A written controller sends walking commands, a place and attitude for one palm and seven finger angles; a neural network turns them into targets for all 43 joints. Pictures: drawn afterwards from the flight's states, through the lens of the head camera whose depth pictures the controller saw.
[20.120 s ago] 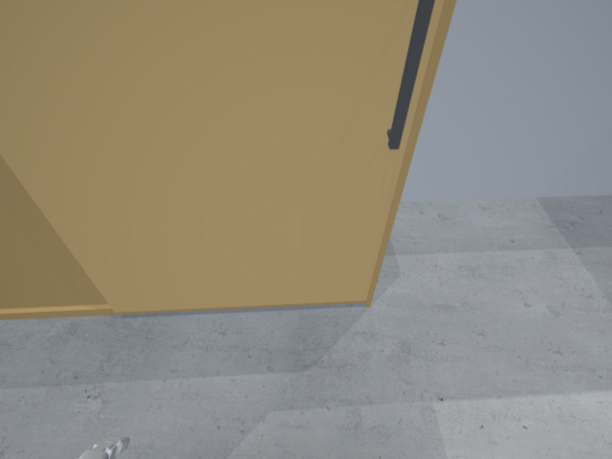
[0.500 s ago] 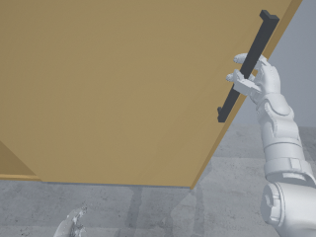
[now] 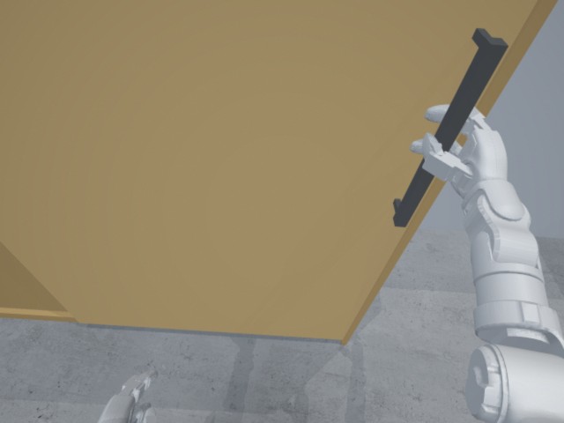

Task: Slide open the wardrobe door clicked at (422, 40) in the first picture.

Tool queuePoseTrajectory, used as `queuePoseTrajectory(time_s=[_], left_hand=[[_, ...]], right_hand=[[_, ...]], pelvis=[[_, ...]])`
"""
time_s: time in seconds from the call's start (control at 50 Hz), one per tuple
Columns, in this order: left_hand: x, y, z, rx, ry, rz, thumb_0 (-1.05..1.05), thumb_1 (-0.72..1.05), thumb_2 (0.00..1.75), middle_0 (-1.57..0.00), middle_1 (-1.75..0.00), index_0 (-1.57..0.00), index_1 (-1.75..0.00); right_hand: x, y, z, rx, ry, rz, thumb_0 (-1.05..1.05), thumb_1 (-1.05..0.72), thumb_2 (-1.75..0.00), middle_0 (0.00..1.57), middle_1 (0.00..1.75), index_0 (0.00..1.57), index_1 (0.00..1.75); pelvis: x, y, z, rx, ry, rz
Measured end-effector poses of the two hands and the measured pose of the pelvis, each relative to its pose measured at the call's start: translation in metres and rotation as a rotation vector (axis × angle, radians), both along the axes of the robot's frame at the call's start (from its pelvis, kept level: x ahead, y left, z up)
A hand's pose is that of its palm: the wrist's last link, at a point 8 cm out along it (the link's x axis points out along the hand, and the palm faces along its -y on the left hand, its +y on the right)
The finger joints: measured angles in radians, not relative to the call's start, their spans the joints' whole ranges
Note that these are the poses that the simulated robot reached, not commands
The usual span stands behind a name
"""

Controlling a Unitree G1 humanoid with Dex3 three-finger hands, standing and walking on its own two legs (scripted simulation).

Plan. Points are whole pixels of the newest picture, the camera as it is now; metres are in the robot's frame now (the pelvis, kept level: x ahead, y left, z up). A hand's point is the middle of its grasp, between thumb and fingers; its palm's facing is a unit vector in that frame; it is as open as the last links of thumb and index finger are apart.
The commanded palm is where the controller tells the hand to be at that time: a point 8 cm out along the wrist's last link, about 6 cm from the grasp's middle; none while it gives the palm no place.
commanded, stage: grip the handle and tug to test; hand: right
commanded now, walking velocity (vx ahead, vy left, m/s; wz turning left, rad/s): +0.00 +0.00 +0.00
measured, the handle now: (432, 146) +0.49 -0.17 +0.16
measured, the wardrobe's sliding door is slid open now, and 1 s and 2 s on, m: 0.00 0.01 0.09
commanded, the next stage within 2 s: tug the door sideways, standing still in 0.10 s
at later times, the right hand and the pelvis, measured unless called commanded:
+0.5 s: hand (431, 155) +0.44 -0.15 +0.19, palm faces +0.01 +1.00 -0.01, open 5.7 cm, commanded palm +0.41 -0.16 +0.18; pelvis +0.03 -0.01 +0.00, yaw -3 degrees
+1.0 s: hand (421, 157) +0.43 -0.13 +0.19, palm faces +0.01 +1.00 -0.06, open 5.9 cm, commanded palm +0.40 -0.13 +0.18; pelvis +0.01 -0.01 +0.00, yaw -5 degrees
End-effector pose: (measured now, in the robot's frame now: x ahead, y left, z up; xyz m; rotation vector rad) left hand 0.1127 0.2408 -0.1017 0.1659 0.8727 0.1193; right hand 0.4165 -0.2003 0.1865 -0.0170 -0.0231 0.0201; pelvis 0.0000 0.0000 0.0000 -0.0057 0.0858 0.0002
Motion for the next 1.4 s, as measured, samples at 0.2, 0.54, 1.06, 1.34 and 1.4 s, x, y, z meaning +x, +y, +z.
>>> queuePoseTrajectory(time_s=[0.2, 0.54, 1.06, 1.34, 1.4], left_hand=[[0.027, 0.001, 0.009, -0.012, -0.050, 0.032, 0.01, 0.91, 0.90, -0.20, -0.30, -0.20, -0.30], [0.087, -0.030, 0.009, 0.013, -0.065, -0.130, 0.01, 0.91, 0.90, -0.20, -0.30, -0.20, -0.30], [0.010, -0.033, -0.018, -0.018, 0.072, -0.147, 0.01, 0.91, 0.90, -0.20, -0.30, -0.20, -0.30], [0.025, -0.016, -0.012, 0.001, -0.008, -0.070, 0.01, 0.91, 0.90, -0.20, -0.30, -0.20, -0.30], [0.025, -0.006, -0.017, 0.017, -0.019, -0.019, 0.01, 0.91, 0.90, -0.20, -0.30, -0.20, -0.30]], right_hand=[[-0.005, 0.002, 0.000, -0.010, -0.015, -0.003, 0.01, -0.80, -0.81, 0.27, 1.38, 0.21, 1.36], [-0.001, 0.002, 0.002, 0.001, 0.030, -0.038, 0.02, -0.74, -0.85, 0.36, 1.38, 0.35, 1.39], [-0.004, 0.018, 0.002, -0.039, 0.020, -0.033, 0.01, -0.79, -0.81, 0.31, 1.37, 0.24, 1.40], [-0.002, 0.031, -0.001, -0.126, -0.071, -0.052, -0.01, -0.73, -0.82, 0.36, 1.37, 0.27, 1.40], [0.000, 0.032, -0.004, -0.135, -0.126, -0.079, -0.02, -0.72, -0.83, 0.40, 1.38, 0.28, 1.40]], pelvis=[[0.018, -0.002, 0.003, 0.006, -0.001, 0.025], [0.026, -0.008, 0.001, 0.015, 0.002, -0.063], [0.005, -0.012, -0.004, 0.006, -0.004, -0.083], [-0.006, 0.004, -0.008, -0.001, -0.029, -0.056], [-0.004, 0.011, -0.015, -0.006, -0.051, -0.035]])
